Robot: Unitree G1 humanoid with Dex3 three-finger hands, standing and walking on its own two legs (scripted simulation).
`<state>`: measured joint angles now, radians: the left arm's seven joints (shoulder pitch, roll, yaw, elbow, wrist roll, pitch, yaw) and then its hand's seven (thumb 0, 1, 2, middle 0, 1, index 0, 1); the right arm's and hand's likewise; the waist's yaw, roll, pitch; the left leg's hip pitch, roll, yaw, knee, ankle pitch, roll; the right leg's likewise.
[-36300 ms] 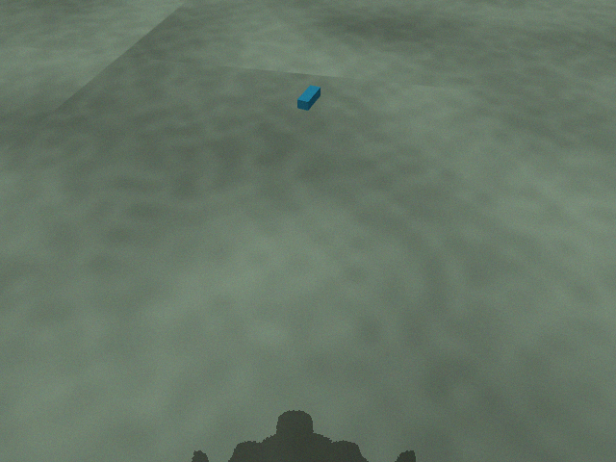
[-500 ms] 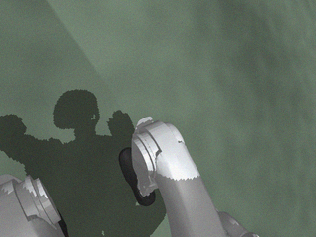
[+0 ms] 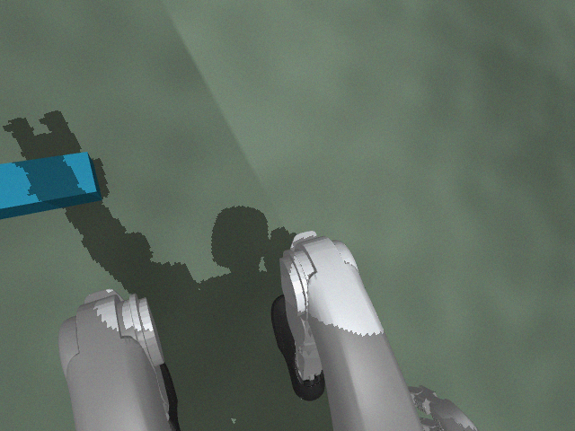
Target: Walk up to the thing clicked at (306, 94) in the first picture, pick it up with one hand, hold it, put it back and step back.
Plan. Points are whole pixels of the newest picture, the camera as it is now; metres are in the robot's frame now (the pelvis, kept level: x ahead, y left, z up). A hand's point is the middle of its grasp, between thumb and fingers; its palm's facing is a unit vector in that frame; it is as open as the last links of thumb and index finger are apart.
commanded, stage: withdraw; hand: left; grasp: from above
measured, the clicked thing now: (29, 187) +0.51 +0.29 -0.31
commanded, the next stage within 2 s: home in 0.46 s
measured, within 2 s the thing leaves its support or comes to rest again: neither
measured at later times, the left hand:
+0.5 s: hand out of the picture +0.51 +0.29 -0.16, palm faces -0.41 -0.04 -0.91, open 13.3 cm
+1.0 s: hand out of the picture +0.43 +0.30 -0.05, palm faces -0.31 -0.39 -0.86, open 9.5 cm
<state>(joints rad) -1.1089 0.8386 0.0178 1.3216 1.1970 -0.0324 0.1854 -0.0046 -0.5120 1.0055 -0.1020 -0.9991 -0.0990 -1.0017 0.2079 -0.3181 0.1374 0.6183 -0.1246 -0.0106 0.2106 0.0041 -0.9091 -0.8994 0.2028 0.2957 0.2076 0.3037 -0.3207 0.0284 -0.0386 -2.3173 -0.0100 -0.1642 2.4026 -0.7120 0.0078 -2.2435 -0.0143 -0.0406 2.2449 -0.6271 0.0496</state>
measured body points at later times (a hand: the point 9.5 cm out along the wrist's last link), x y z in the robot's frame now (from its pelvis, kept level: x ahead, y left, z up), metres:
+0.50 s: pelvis -0.01 -0.01 -0.02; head +0.24 +0.07 +0.34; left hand +0.53 +0.29 -0.11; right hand +0.01 -0.28 -0.10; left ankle +0.06 +0.12 -0.31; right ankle +0.12 -0.15 -0.31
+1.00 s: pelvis +0.00 +0.00 +0.06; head +0.21 +0.06 +0.45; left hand +0.45 +0.32 +0.00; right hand +0.08 -0.28 -0.05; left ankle +0.06 +0.12 -0.31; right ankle +0.12 -0.15 -0.31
